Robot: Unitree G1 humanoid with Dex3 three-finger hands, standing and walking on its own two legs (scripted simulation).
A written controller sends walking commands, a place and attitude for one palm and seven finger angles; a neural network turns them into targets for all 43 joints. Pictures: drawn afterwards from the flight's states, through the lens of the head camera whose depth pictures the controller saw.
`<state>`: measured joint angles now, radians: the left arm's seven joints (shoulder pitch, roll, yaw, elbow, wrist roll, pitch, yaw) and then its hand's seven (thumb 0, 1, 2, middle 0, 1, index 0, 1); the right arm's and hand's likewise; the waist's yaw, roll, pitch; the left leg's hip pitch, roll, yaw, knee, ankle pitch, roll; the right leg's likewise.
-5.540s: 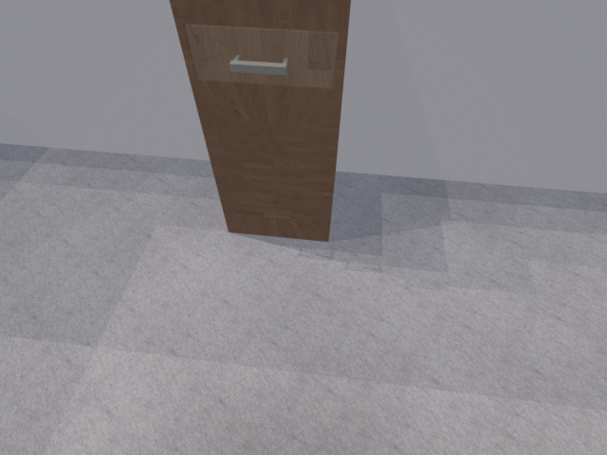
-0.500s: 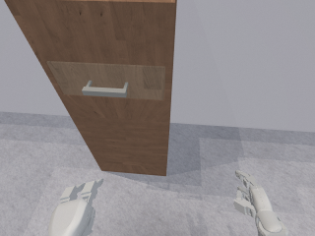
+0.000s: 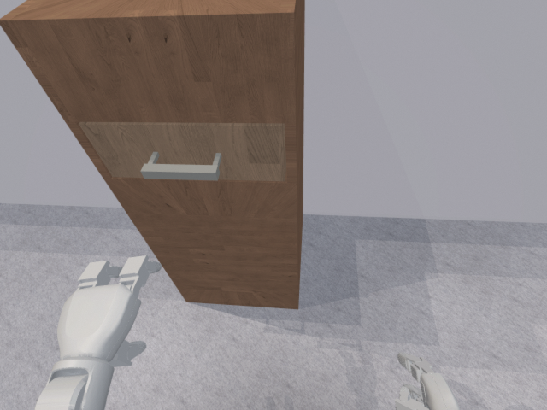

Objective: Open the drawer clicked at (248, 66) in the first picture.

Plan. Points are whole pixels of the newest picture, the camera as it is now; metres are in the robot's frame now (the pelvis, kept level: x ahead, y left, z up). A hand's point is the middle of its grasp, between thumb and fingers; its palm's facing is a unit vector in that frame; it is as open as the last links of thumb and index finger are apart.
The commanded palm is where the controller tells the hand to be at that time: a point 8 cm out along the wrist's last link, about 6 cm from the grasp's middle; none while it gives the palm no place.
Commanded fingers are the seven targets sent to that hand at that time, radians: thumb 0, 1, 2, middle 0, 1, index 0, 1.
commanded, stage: raise the hand with hooked fingers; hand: left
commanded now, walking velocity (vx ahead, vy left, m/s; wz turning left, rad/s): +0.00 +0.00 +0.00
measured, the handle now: (183, 164) +0.53 +0.24 +0.03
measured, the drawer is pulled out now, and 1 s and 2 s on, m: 0.00 0.00 0.00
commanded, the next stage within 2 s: move the hooked fingers above the handle in 1.00 s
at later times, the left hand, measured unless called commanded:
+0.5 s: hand (90, 245) +0.28 +0.26 +0.13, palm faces +0.10 -0.07 -0.99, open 13.7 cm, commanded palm +0.25 +0.26 +0.19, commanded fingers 0.00 -0.50 0.30 -0.30 -1.20 -0.30 -1.20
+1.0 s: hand (81, 243) +0.27 +0.27 +0.14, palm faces +0.10 -0.08 -0.99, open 13.8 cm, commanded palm +0.24 +0.27 +0.20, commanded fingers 0.00 -0.50 0.30 -0.30 -1.20 -0.30 -1.20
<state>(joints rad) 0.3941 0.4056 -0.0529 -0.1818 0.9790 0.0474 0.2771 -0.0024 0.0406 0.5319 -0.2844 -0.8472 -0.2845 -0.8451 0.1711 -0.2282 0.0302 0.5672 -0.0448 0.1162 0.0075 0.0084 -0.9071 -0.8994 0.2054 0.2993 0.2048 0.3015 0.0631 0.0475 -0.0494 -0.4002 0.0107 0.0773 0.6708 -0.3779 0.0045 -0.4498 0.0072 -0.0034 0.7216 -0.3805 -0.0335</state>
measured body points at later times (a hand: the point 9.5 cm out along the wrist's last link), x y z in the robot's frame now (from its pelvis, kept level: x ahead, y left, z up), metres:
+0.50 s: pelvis -0.01 +0.02 +0.02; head +0.00 -0.02 +0.47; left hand +0.27 +0.27 +0.18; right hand +0.23 -0.18 -0.07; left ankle -0.02 +0.12 -0.72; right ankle -0.01 -0.10 -0.72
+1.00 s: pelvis -0.03 +0.02 +0.02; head +0.00 -0.01 +0.47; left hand +0.26 +0.27 +0.20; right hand +0.17 -0.20 -0.09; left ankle -0.02 +0.12 -0.72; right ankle -0.01 -0.10 -0.72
